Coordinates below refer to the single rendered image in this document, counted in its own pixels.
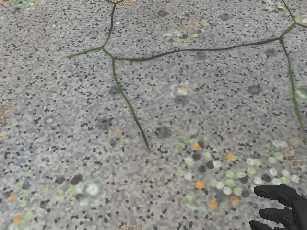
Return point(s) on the right robot hand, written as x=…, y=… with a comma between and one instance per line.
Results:
x=295, y=219

